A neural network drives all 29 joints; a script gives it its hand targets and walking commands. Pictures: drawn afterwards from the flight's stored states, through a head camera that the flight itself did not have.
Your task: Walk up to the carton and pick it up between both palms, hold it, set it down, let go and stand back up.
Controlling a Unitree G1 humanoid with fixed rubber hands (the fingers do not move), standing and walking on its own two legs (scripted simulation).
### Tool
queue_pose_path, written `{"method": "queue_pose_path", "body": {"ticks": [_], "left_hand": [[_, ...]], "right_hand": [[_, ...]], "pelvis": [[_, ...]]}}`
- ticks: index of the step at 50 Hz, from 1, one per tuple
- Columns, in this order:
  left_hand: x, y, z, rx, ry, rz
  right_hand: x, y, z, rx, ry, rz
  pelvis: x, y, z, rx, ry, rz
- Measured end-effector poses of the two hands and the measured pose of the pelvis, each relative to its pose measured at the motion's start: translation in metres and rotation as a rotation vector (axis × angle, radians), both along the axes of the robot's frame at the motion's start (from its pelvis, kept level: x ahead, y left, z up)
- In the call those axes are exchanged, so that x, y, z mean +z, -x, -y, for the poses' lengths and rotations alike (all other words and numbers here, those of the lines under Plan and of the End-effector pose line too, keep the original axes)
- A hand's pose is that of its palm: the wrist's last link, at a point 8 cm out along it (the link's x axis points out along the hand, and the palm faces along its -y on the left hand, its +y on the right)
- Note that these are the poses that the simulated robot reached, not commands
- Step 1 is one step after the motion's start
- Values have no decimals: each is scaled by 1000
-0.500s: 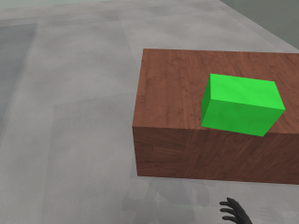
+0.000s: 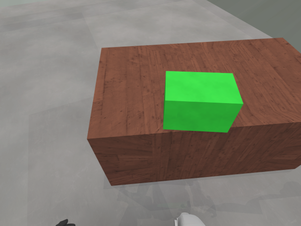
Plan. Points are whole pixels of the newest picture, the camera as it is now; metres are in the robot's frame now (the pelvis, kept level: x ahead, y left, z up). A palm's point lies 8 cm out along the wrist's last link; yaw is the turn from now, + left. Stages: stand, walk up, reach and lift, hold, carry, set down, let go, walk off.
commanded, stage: walk up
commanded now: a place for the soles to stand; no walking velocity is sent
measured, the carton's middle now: (196, 102) +0.58 -0.20 -0.08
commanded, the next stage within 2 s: none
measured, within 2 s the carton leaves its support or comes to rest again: neither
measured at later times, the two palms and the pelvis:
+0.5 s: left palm out of the picture +0.14 +0.15 -0.12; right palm (286, 197) +0.19 -0.36 -0.06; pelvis +0.10 -0.11 +0.02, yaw +3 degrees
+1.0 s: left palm (151, 197) +0.22 +0.01 -0.10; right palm out of the picture +0.33 -0.50 -0.09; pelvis +0.20 -0.26 +0.01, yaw +4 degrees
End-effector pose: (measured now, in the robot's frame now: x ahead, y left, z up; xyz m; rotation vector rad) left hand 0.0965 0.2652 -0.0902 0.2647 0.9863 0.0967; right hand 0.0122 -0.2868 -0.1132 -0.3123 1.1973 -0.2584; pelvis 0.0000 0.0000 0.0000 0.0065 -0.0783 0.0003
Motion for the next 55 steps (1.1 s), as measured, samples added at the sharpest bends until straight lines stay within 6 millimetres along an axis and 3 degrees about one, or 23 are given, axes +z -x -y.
{"method": "queue_pose_path", "body": {"ticks": [4,9,15,19,28,34,38,41,47,55], "left_hand": [[-4,3,25,68,7,-11],[-7,22,42,141,4,-83],[-33,22,59,175,39,-161],[-44,3,81,145,67,-204],[-18,-66,131,73,70,-148],[-7,-109,178,59,30,-84],[-9,-115,208,103,-18,-58],[-6,-112,225,152,-26,-80],[-4,-115,251,172,-24,-119],[-11,-148,267,160,27,-94]], "right_hand": [[-2,-44,13,41,-34,19],[21,-116,18,142,-45,136],[41,-182,21,220,-21,270],[44,-193,36,221,29,281],[52,-178,104,112,38,205],[23,-190,172,73,12,171],[-3,-214,208,67,-29,143],[-2,-238,218,93,-53,141],[19,-293,220,177,-78,187],[33,-343,212,227,-98,228]], "pelvis": [[0,-15,24,29,-6,7],[10,-35,45,53,8,11],[4,-60,65,82,14,2],[2,-74,79,76,-22,8],[20,-107,132,41,-27,-2],[6,-133,184,16,-34,-10],[-7,-152,216,30,5,3],[-3,-165,231,45,3,-2],[9,-187,252,63,0,-18],[13,-203,259,77,-11,-30]]}}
